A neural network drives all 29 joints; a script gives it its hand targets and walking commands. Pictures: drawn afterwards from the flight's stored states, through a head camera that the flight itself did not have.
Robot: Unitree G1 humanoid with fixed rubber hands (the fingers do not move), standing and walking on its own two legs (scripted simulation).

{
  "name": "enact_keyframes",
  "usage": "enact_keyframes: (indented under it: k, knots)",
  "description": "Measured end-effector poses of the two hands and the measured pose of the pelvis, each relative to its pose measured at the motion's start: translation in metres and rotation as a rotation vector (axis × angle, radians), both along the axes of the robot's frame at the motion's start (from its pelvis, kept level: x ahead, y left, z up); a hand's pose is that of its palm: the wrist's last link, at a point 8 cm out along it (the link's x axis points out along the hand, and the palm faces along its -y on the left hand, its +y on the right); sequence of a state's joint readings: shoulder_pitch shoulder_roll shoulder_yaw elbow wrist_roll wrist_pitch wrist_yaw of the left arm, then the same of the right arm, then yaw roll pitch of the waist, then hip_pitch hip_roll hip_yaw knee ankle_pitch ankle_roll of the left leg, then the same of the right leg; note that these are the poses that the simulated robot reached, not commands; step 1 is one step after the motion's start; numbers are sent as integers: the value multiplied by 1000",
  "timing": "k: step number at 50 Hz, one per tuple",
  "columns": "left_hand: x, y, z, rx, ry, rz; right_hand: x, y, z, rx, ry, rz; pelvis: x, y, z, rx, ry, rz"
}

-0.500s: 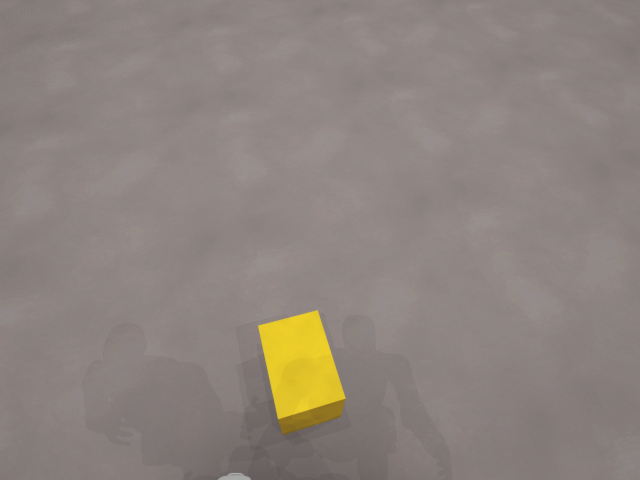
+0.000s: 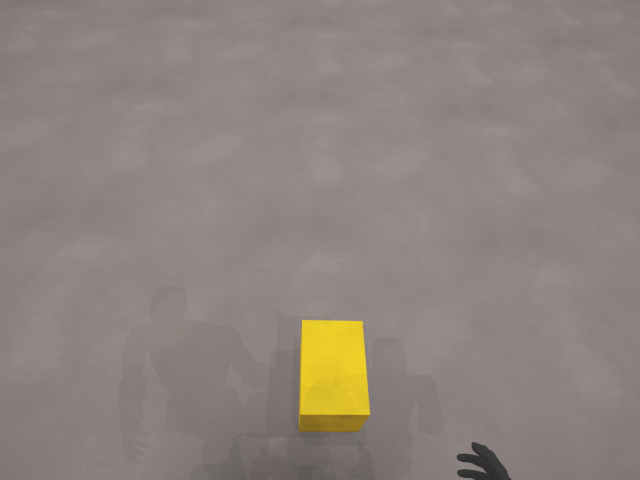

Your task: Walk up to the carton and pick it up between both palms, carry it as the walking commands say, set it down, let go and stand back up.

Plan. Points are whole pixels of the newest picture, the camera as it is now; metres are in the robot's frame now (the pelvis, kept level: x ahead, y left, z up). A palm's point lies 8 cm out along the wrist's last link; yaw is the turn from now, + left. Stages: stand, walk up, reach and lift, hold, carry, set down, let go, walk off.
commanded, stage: walk up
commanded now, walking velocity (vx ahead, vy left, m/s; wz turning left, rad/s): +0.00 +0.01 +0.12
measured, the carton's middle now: (330, 376) +0.45 -0.05 -0.66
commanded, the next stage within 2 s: none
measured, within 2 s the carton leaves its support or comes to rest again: neither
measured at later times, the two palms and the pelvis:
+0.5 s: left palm out of the picture +0.00 +0.22 -0.13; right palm out of the picture -0.04 -0.23 -0.14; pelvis -0.01 -0.01 +0.01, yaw -3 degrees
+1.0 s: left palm out of the picture -0.03 +0.17 -0.14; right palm out of the picture +0.00 -0.26 -0.14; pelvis -0.01 -0.04 +0.01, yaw +1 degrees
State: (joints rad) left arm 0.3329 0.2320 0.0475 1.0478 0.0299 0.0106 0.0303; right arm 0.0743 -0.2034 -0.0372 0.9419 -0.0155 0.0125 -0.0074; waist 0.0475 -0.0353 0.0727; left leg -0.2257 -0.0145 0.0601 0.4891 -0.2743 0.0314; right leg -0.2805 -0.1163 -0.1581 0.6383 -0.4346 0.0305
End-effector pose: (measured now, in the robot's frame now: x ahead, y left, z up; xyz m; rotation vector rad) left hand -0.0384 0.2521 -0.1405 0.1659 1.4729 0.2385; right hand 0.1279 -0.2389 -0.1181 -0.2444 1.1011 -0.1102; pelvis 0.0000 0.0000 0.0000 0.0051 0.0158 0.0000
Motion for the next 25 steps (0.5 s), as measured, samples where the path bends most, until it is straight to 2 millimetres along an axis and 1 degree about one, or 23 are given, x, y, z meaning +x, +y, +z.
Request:
enact_keyframes:
  k: [3, 6, 11, 15, 20, 25]
  knots:
    - [4, -4, -1, -36, 3, -14, -20, 6, 3, -10, 33, -26, -2, 5, 5, -8, -8, -7]
    - [14, -10, -2, -57, -12, -46, -41, 12, 1, 1, 60, -58, -3, 7, 7, -4, -19, -19]
    - [35, -17, -3, -44, -73, -83, -77, 14, -13, 35, 112, -118, -5, 3, 3, 19, -42, -40]
    - [45, -26, 6, -38, -111, -99, -107, 16, -21, 70, 176, -152, -6, 0, 7, 4, -62, -38]
    - [46, -33, 11, -36, -122, -110, -140, 16, -23, 87, 250, -170, -8, -4, 10, -1, -62, -41]
    - [35, -37, 12, -39, -103, -107, -163, 13, -22, 82, 302, -178, -11, -8, 11, -3, -58, -45]
